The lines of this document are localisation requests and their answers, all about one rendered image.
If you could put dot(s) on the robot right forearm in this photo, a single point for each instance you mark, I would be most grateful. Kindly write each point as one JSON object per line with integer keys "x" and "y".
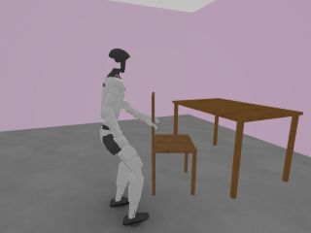
{"x": 112, "y": 123}

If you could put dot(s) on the left robot upper arm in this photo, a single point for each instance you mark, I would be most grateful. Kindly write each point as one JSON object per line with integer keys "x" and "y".
{"x": 124, "y": 104}

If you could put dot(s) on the left robot hand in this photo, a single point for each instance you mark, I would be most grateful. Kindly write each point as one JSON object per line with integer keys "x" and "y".
{"x": 148, "y": 120}

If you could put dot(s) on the robot left forearm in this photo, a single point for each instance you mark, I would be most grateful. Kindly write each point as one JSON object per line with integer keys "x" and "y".
{"x": 135, "y": 113}

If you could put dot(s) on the robot right shin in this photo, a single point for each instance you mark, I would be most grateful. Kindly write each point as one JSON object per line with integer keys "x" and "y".
{"x": 134, "y": 194}

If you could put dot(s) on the table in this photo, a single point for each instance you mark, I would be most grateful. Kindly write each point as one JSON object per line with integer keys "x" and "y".
{"x": 241, "y": 112}

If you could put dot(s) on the chair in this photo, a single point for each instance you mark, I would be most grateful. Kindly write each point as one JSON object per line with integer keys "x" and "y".
{"x": 172, "y": 143}

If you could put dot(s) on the right robot upper arm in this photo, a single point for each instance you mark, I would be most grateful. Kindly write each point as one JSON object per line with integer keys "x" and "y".
{"x": 115, "y": 88}

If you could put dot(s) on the right robot hand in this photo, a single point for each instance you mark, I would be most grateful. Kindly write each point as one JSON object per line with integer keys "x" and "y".
{"x": 128, "y": 152}

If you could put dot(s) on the robot torso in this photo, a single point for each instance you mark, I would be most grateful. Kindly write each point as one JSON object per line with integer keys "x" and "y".
{"x": 104, "y": 130}

